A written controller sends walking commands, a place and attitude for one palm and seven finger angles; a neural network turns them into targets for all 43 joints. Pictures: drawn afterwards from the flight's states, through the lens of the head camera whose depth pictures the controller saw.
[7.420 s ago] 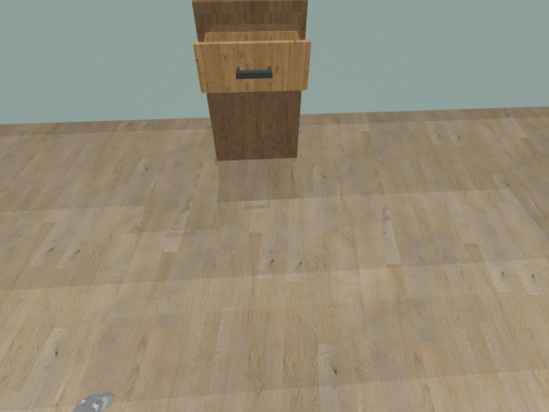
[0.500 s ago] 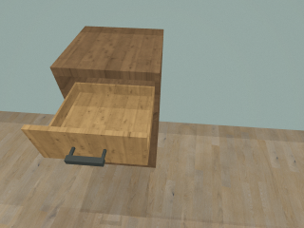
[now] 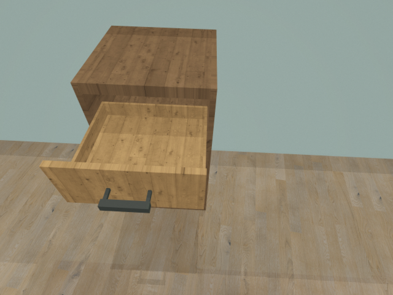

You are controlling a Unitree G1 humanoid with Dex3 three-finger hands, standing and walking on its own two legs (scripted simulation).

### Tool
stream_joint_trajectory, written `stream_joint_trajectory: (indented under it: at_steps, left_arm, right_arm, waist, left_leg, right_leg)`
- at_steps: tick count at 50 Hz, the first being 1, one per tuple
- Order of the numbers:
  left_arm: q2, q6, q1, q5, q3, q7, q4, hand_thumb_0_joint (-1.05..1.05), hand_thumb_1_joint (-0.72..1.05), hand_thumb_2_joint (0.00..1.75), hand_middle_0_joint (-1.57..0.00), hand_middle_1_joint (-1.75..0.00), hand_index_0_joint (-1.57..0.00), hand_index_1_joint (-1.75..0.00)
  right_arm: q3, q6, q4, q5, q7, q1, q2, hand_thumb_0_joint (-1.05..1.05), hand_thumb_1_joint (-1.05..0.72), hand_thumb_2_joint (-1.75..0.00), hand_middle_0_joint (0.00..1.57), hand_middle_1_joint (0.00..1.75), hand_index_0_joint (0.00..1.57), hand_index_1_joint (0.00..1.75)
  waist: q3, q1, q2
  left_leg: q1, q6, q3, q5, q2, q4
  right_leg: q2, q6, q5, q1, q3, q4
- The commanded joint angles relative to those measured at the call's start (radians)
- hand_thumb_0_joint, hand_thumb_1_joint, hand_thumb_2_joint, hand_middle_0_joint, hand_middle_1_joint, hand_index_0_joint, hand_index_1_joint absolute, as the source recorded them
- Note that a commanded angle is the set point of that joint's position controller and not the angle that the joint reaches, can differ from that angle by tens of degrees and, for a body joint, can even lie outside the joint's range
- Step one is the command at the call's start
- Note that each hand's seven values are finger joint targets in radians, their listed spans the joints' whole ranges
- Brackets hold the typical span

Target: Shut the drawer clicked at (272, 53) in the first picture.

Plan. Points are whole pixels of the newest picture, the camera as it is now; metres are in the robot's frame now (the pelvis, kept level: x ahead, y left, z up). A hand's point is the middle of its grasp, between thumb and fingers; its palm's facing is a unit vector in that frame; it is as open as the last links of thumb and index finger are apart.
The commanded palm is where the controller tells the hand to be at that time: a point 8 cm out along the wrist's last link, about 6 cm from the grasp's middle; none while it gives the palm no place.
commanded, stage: shuffle to correct the standing spot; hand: left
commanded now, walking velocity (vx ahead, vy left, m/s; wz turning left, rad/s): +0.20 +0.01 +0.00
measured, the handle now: (126, 199) +0.36 +0.21 -0.09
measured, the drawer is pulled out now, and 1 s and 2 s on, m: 0.30 0.30 0.30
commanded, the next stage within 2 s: come to a stop and stand still in 0.20 s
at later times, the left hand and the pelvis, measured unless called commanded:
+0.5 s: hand out of the picture +0.05 +0.16 -0.18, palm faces +0.06 -0.98 -0.18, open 7.4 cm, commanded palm none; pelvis +0.08 +0.00 -0.01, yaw +1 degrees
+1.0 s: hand out of the picture +0.11 +0.18 -0.18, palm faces +0.07 -0.97 -0.22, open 7.3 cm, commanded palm none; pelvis +0.07 +0.00 -0.01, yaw +1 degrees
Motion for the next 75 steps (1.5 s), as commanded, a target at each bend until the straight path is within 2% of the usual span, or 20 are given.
stream_joint_trajectory:
  at_steps: [1,9,14,17,19,21,31,33,34,37,43,46,50,57,63,64,65,67,71,75]
  left_arm:
    - [0.071,-0.007,0.054,0.011,0.021,-0.003,-0.025,0.00,0.90,0.90,-0.20,-0.30,-0.20,-0.30]
    - [0.072,-0.029,0.151,0.005,0.033,-0.008,0.005,0.00,0.90,0.90,-0.20,-0.30,-0.20,-0.30]
    - [0.138,-0.039,0.254,0.000,0.066,0.007,0.038,0.00,0.90,0.90,-0.20,-0.30,-0.20,-0.30]
    - [0.111,-0.033,0.185,0.007,0.067,0.014,0.022,0.00,0.90,0.90,-0.20,-0.30,-0.20,-0.30]
    - [0.044,-0.026,0.095,-0.001,0.042,0.015,-0.011,0.00,0.90,0.90,-0.20,-0.30,-0.20,-0.30]
    - [0.028,-0.020,0.036,-0.012,0.027,0.034,-0.035,0.00,0.90,0.90,-0.20,-0.30,-0.20,-0.30]
    - [0.063,-0.003,0.157,0.007,0.064,0.020,-0.029,0.00,0.90,0.90,-0.20,-0.30,-0.20,-0.30]
    - [0.159,-0.019,0.149,0.010,0.076,0.025,-0.032,0.00,0.90,0.90,-0.20,-0.30,-0.20,-0.30]
    - [0.169,-0.022,0.120,0.004,0.072,0.028,-0.045,0.00,0.90,0.90,-0.20,-0.30,-0.20,-0.30]
    - [0.150,-0.006,-0.027,0.017,0.066,0.036,-0.096,0.00,0.90,0.90,-0.20,-0.30,-0.20,-0.30]
    - [0.191,0.012,-0.073,0.006,0.080,0.021,-0.124,0.00,0.90,0.90,-0.20,-0.30,-0.20,-0.30]
    - [0.090,0.022,-0.065,-0.005,0.063,0.008,-0.140,0.00,0.90,0.90,-0.20,-0.30,-0.20,-0.30]
    - [0.072,0.026,0.054,0.014,0.055,0.002,-0.072,0.00,0.90,0.90,-0.20,-0.30,-0.20,-0.30]
    - [0.128,0.008,0.018,0.011,0.065,0.007,-0.070,0.00,0.90,0.90,-0.20,-0.30,-0.20,-0.30]
    - [0.061,-0.007,0.078,0.003,0.050,0.006,-0.038,0.00,0.90,0.90,-0.20,-0.30,-0.20,-0.30]
    - [0.223,-0.038,0.025,0.001,0.035,-0.009,-0.100,0.00,0.90,0.90,-0.20,-0.30,-0.20,-0.30]
    - [0.135,-0.014,0.070,0.009,0.042,0.000,-0.104,0.00,0.90,0.90,-0.20,-0.30,-0.20,-0.30]
    - [0.103,-0.009,0.123,0.018,0.025,0.007,-0.088,0.00,0.90,0.90,-0.20,-0.30,-0.20,-0.30]
    - [0.140,-0.017,0.044,0.005,0.036,0.017,-0.112,0.00,0.90,0.90,-0.20,-0.30,-0.20,-0.30]
    - [0.126,-0.009,-0.010,0.005,0.041,0.020,-0.130,0.00,0.90,0.90,-0.20,-0.30,-0.20,-0.30]
  right_arm:
    - [-0.041,0.002,-0.021,0.002,-0.011,0.059,-0.149,0.00,-0.90,-0.90,0.20,0.30,0.20,0.30]
    - [-0.034,-0.010,-0.014,0.007,-0.009,0.087,-0.103,0.00,-0.90,-0.90,0.20,0.30,0.20,0.30]
    - [-0.029,-0.018,-0.034,0.005,-0.009,0.076,-0.055,0.00,-0.90,-0.90,0.20,0.30,0.20,0.30]
    - [-0.023,-0.027,-0.028,0.010,-0.013,0.087,-0.030,0.00,-0.90,-0.90,0.20,0.30,0.20,0.30]
    - [-0.035,-0.038,0.046,0.005,-0.025,0.254,-0.086,0.00,-0.90,-0.90,0.20,0.30,0.20,0.30]
    - [-0.032,-0.025,0.080,0.008,-0.053,0.299,-0.123,0.00,-0.90,-0.90,0.20,0.30,0.20,0.30]
    - [-0.072,0.010,-0.059,0.015,-0.034,0.027,-0.122,0.00,-0.90,-0.90,0.20,0.30,0.20,0.30]
    - [-0.075,0.025,-0.060,0.024,-0.030,0.095,-0.052,0.00,-0.90,-0.90,0.20,0.30,0.20,0.30]
    - [-0.072,0.039,-0.066,0.025,-0.035,0.086,-0.042,0.00,-0.90,-0.90,0.20,0.30,0.20,0.30]
    - [-0.069,0.056,-0.063,0.017,-0.021,0.028,-0.029,0.00,-0.90,-0.90,0.20,0.30,0.20,0.30]
    - [-0.062,0.037,-0.031,0.014,-0.005,0.145,-0.027,0.00,-0.90,-0.90,0.20,0.30,0.20,0.30]
    - [-0.067,0.018,-0.080,-0.002,-0.009,0.057,-0.119,0.00,-0.90,-0.90,0.20,0.30,0.20,0.30]
    - [-0.056,0.016,-0.112,0.000,-0.004,-0.093,-0.123,0.00,-0.90,-0.90,0.20,0.30,0.20,0.30]
    - [-0.057,0.038,-0.043,0.002,0.003,0.108,-0.067,0.00,-0.90,-0.90,0.20,0.30,0.20,0.30]
    - [-0.043,0.006,-0.020,0.004,-0.006,0.138,-0.050,0.00,-0.90,-0.90,0.20,0.30,0.20,0.30]
    - [-0.077,0.006,-0.129,-0.028,0.004,0.013,-0.144,0.00,-0.90,-0.90,0.20,0.30,0.20,0.30]
    - [-0.086,-0.017,-0.140,-0.015,0.001,0.006,-0.124,0.00,-0.90,-0.90,0.20,0.30,0.20,0.30]
    - [-0.077,0.002,-0.138,-0.012,0.009,-0.047,-0.101,0.00,-0.90,-0.90,0.20,0.30,0.20,0.30]
    - [-0.070,0.023,-0.085,-0.004,0.011,0.111,-0.044,0.00,-0.90,-0.90,0.20,0.30,0.20,0.30]
    - [-0.070,0.017,-0.058,-0.005,0.009,0.167,-0.051,0.00,-0.90,-0.90,0.20,0.30,0.20,0.30]
  waist:
    - [0.078,-0.002,0.072]
    - [0.110,0.017,-0.018]
    - [0.049,0.035,-0.186]
    - [0.056,0.002,-0.128]
    - [-0.008,-0.064,0.110]
    - [0.016,-0.061,0.286]
    - [-0.049,0.068,0.014]
    - [-0.112,0.027,-0.194]
    - [-0.084,0.020,-0.162]
    - [0.015,-0.004,-0.171]
    - [-0.062,-0.040,-0.088]
    - [0.033,0.003,0.188]
    - [0.073,0.080,0.119]
    - [0.086,-0.009,-0.092]
    - [0.008,0.003,0.023]
    - [0.091,-0.039,0.047]
    - [-0.028,0.013,0.072]
    - [-0.025,0.036,0.054]
    - [-0.005,-0.048,-0.137]
    - [0.052,-0.064,-0.007]
  left_leg:
    - [-0.116,0.010,-0.224,-0.329,0.191,-0.239]
    - [-0.166,0.017,-0.143,-0.181,0.131,-0.080]
    - [-0.296,-0.027,0.022,-0.148,0.048,0.230]
    - [-0.190,-0.036,0.014,-0.098,0.071,0.110]
    - [0.154,0.000,-0.108,0.658,0.179,0.033]
    - [0.331,0.053,-0.218,1.557,0.328,0.024]
    - [0.020,0.000,-0.087,0.699,0.210,0.152]
    - [-0.130,-0.070,-0.021,-0.187,0.021,0.440]
    - [-0.143,-0.069,-0.089,-0.385,0.040,0.513]
    - [-0.153,-0.078,-0.092,-0.360,0.086,0.515]
    - [0.067,-0.088,0.013,0.014,0.053,0.031]
    - [-0.138,0.011,-0.227,0.012,0.268,-0.166]
    - [-0.345,0.008,-0.171,-0.167,0.234,-0.192]
    - [-0.126,-0.038,-0.081,-0.243,0.109,-0.023]
    - [-0.125,-0.028,-0.121,-0.110,0.160,-0.109]
    - [-0.169,-0.018,-0.100,-0.102,0.068,-0.112]
    - [-0.226,-0.009,-0.138,-0.329,0.181,-0.103]
    - [-0.350,-0.002,-0.126,-0.362,0.148,-0.093]
    - [-0.120,-0.037,-0.055,-0.153,0.056,0.159]
    - [-0.100,-0.019,-0.097,-0.194,0.093,0.054]
  right_leg:
    - [-0.001,-0.041,-0.140,-0.044,-0.009,0.015]
    - [-0.046,-0.092,-0.115,0.001,0.091,-0.027]
    - [-0.227,-0.204,0.085,0.168,0.301,-0.100]
    - [-0.202,-0.196,0.346,0.103,0.205,-0.016]
    - [-0.017,-0.072,0.396,-0.107,-0.012,0.262]
    - [0.036,-0.019,-0.341,-0.336,-0.008,0.414]
    - [-0.014,-0.077,0.299,0.047,0.026,0.050]
    - [-0.297,-0.255,0.874,0.146,0.305,-0.031]
    - [-0.350,-0.317,0.881,0.084,0.326,-0.066]
    - [-0.275,-0.303,0.604,-0.079,0.257,-0.092]
    - [-0.162,-0.158,0.176,-0.140,0.164,-0.028]
    - [0.023,-0.040,-0.115,-0.130,0.018,0.092]
    - [0.000,-0.039,-0.027,0.062,0.024,0.136]
    - [-0.075,-0.069,-0.411,-0.228,0.189,-0.202]
    - [-0.023,-0.057,-0.099,-0.101,0.110,-0.096]
    - [0.052,-0.099,-0.129,-0.134,0.066,0.045]
    - [0.004,-0.072,-0.233,-0.094,0.054,0.057]
    - [0.010,-0.056,-0.209,-0.007,0.069,0.041]
    - [-0.116,-0.105,-0.452,-0.283,0.259,-0.191]
    - [-0.056,-0.082,-0.391,-0.353,0.164,-0.115]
